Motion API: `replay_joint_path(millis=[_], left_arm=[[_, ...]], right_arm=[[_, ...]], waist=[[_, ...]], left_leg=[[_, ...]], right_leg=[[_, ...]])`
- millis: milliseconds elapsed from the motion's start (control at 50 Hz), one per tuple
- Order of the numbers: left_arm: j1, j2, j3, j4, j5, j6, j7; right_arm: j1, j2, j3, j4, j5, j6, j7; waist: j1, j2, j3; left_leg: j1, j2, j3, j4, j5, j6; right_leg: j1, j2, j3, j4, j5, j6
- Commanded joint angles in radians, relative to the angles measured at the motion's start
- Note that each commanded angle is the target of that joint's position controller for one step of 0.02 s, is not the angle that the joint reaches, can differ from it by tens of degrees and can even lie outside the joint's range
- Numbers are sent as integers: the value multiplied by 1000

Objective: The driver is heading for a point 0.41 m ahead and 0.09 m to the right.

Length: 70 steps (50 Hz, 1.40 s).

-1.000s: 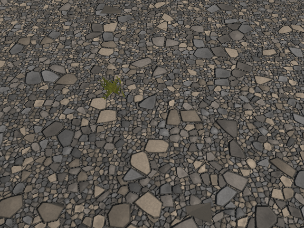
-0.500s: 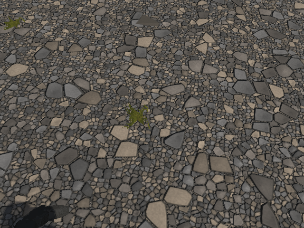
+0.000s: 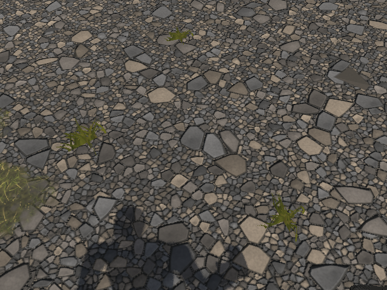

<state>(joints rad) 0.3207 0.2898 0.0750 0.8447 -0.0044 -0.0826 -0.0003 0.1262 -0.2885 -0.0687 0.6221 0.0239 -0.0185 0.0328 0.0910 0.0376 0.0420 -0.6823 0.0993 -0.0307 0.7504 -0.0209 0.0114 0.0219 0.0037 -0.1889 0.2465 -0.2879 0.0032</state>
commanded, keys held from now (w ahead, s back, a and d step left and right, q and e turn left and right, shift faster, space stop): w+q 0.12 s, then w+e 0.26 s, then no key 0.62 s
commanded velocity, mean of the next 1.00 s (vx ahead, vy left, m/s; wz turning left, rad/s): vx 0.30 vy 0.00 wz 0.06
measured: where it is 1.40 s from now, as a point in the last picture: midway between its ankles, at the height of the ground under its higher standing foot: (196, 287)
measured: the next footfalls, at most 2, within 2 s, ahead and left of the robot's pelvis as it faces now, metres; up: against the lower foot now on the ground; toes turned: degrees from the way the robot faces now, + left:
left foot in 0.12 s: +0.24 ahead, +0.14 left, +0.00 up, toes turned +7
right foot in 0.62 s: +0.53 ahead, -0.06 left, +0.00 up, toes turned +0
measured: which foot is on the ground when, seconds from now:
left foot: up 0.00-0.10, down 0.12-0.64, up 0.66-0.90, down 0.92-1.00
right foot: down 0.00-0.12, up 0.14-0.60, down 0.62-1.00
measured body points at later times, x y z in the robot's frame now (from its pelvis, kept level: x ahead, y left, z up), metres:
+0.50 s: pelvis +0.28 +0.06 +0.00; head +0.30 +0.07 +0.45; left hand +0.43 +0.32 -0.11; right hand +0.36 -0.21 -0.11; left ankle +0.20 +0.13 -0.74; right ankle +0.48 -0.10 -0.68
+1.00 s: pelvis +0.43 +0.05 -0.01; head +0.43 +0.06 +0.44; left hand +0.56 +0.29 -0.13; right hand +0.50 -0.22 -0.13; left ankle +0.44 +0.19 -0.74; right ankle +0.49 -0.06 -0.74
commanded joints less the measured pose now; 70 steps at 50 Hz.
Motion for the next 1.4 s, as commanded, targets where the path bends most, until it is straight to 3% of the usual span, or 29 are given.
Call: replay_joint_path(millis=[20,80,100,120,140,160,180,200,220,240,340,460,540,600,620,640,660,680,700,740,800,860,920,940,960,1000,1080,1160,1400], left_arm=[[-25,187,44,-49,-16,1,4],[-33,232,58,-48,-31,20,12],[-46,233,57,-52,-35,28,16],[-38,202,43,-60,-25,27,21],[45,61,-6,-107,24,11,8],[28,84,-16,-107,2,-26,-7],[-67,162,8,-120,-47,-39,-17],[-106,149,-1,-132,-52,-45,-17],[-118,140,-1,-119,-30,-42,-10],[-94,145,5,-106,-21,-29,-9],[-76,89,-2,-82,-19,28,-4],[-236,24,-24,-132,9,3,-26],[-259,41,-22,-152,10,-4,-52],[-93,106,6,-109,24,-11,-50],[-24,173,23,-97,32,-13,-38],[28,222,23,-95,59,-5,-25],[45,124,-6,-83,40,5,-21],[-5,106,-11,-93,17,16,-26],[-87,96,-13,-102,8,25,-27],[-208,60,-26,-111,13,38,-22],[-261,76,-15,-105,36,51,-14],[-266,69,-18,-85,24,56,-2],[-248,28,-34,-52,19,65,0],[-230,21,-38,-41,24,67,0],[-192,18,-33,-40,21,69,1],[-204,34,-29,-25,24,72,11],[-187,32,-26,17,21,75,17],[-197,30,-24,48,11,72,16],[-182,48,-18,142,4,92,36]], right_arm=[[-120,-39,-4,-111,3,-16,20],[-40,-95,-33,-111,-6,-7,23],[95,-133,-58,-77,-5,-3,18],[277,-196,-92,-28,-1,5,2],[302,-303,-106,-18,5,1,-15],[323,-256,-81,-49,0,-17,-11],[299,-184,-58,-28,-15,-29,-4],[245,-162,-48,-23,-14,-36,-4],[173,-129,-36,-21,-16,-41,-5],[127,-97,-24,-23,-26,-49,-5],[114,-109,-27,31,-40,-89,-14],[141,-114,-19,91,-31,-78,-39],[182,-137,-24,142,-19,-48,-45],[139,-145,-27,156,-7,-29,-54],[175,-123,-18,154,-24,-33,-56],[307,-43,12,151,-43,-46,-45],[348,-35,20,195,-33,-45,-32],[286,-114,-1,192,-3,-35,-26],[207,-116,-2,173,7,-20,-32],[157,-97,-7,173,-13,23,-57],[218,-44,5,208,-25,50,-78],[210,-46,4,229,-29,47,-78],[185,-46,4,234,-57,41,-71],[159,-81,2,215,-60,37,-74],[116,-137,-12,229,-45,34,-77],[81,-61,5,237,-48,13,-72],[112,-54,9,272,-33,-18,-68],[137,-52,11,304,-28,-16,-71],[109,-39,16,374,-25,3,-67]], waist=[[-7,-99,40],[-83,-140,-35],[-164,-127,-106],[-250,-81,-196],[-170,201,-272],[-193,175,-466],[-222,78,-343],[-192,49,-229],[-152,-3,-159],[-114,15,-127],[-80,4,-45],[-131,0,7],[-136,31,-20],[-32,36,-113],[-17,-35,-206],[-59,-213,-374],[-50,-248,-522],[-32,-168,-462],[-48,-117,-332],[-101,-92,-160],[-131,-181,-147],[-128,-167,-176],[-134,-136,-111],[-113,-87,-58],[-49,56,-16],[-56,95,0],[-75,31,-33],[-93,-10,-71],[-91,-33,-68]], left_leg=[[10,-17,50,-88,-20,29],[186,-106,128,-123,-173,92],[368,-152,148,-177,-144,126],[667,-151,86,-207,-101,168],[1037,132,-409,-239,-175,314],[1113,272,-800,-418,-315,416],[1036,249,-642,-441,-272,349],[887,215,-493,-437,-189,309],[743,176,-381,-445,-92,274],[638,146,-303,-472,-6,258],[503,118,-97,-598,102,241],[510,53,91,-573,334,166],[664,106,56,-463,430,158],[714,74,55,-227,580,103],[631,7,91,-49,427,50],[308,-107,88,311,-127,-27],[235,-155,-60,464,-682,-59],[204,-104,-118,506,-684,-59],[144,-69,-80,477,-644,-59],[208,-19,-50,301,-554,-66],[386,-40,1,97,-441,-80],[485,-42,13,-69,-245,-59],[565,-39,10,-243,-148,-18],[513,24,-67,-334,-201,10],[350,19,-80,-359,-411,36],[236,-1,-74,-426,-504,10],[354,-21,-42,-362,-250,-12],[435,-32,-24,-319,-85,0],[490,-51,2,-321,43,7]], right_leg=[[18,-282,70,-60,423,-141],[69,-284,10,146,877,-111],[29,-260,-21,327,959,-89],[-154,-224,-33,583,823,-51],[-617,-83,-13,957,-50,6],[-742,3,224,1135,-314,8],[-828,-53,262,1156,-231,-8],[-823,-99,247,1091,-154,-23],[-774,-141,243,1016,-89,-21],[-703,-167,254,966,-42,-17],[-686,-164,274,835,133,25],[-598,-89,190,426,452,21],[-586,-50,179,309,371,-17],[-383,12,148,197,377,-75],[-181,-68,220,226,798,-114],[205,-331,522,314,1179,-306],[283,-425,678,282,1258,-409],[189,-374,599,243,1044,-375],[67,-329,529,197,810,-324],[-231,-259,438,85,470,-255],[-395,-200,359,17,288,-233],[-406,-193,341,10,76,-208],[-475,-131,316,25,-249,-102],[-471,-94,293,76,-268,-57],[-376,-26,221,109,-170,-25],[-230,-21,200,187,-13,-14],[-235,-35,209,196,118,-35],[-221,-38,206,210,242,-28],[-176,-44,203,220,336,-20]])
